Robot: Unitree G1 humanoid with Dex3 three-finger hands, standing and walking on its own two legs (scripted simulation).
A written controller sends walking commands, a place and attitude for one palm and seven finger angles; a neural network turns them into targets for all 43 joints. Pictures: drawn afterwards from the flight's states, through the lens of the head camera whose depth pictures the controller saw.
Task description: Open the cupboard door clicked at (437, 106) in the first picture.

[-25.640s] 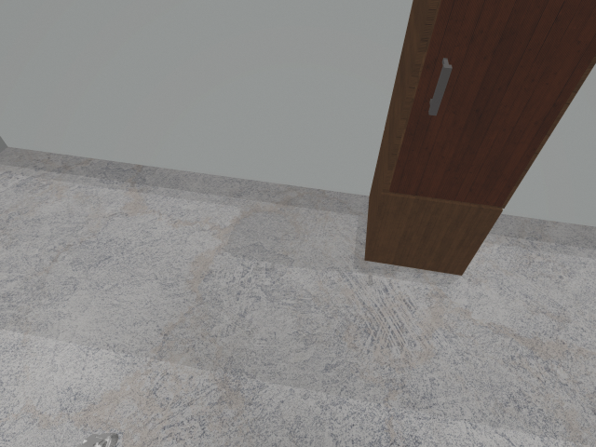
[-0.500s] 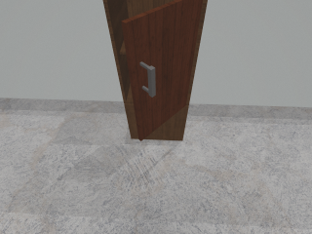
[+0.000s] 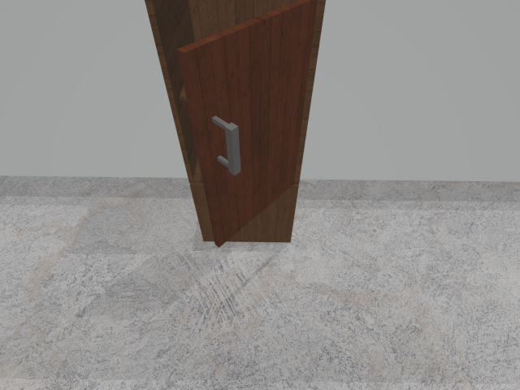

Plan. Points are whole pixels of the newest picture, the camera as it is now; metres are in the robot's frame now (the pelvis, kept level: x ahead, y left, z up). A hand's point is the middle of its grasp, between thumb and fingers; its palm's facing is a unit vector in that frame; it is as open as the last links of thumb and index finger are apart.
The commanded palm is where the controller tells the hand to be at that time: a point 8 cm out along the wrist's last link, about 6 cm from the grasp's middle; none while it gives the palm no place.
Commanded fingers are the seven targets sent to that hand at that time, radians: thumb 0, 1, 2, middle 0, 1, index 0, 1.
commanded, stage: look to check the result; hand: left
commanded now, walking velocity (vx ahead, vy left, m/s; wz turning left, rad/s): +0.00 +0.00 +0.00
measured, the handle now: (226, 146) +0.57 +0.10 +0.04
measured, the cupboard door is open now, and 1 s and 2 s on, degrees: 47 47 47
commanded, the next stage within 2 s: walk to a spot facing it in 0.48 s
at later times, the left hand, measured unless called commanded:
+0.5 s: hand out of the picture +0.02 +0.21 -0.17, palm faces +0.01 -0.96 -0.27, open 7.3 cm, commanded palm none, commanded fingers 0.00 0.90 0.90 -0.20 -0.30 -0.20 -0.30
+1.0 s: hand out of the picture +0.04 +0.20 -0.18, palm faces -0.10 -0.96 -0.25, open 7.3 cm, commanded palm none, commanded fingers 0.00 0.90 0.90 -0.20 -0.30 -0.20 -0.30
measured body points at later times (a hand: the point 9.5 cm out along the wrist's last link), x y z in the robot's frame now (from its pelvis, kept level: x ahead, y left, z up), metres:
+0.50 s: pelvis +0.00 +0.00 +0.00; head +0.02 -0.01 +0.45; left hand +0.02 +0.26 -0.15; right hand +0.05 -0.25 -0.16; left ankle +0.05 +0.13 -0.74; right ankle -0.08 -0.09 -0.74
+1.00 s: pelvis -0.02 +0.00 -0.01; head +0.02 -0.02 +0.43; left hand +0.04 +0.25 -0.16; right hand -0.01 -0.25 -0.17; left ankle +0.05 +0.13 -0.74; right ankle -0.08 -0.08 -0.73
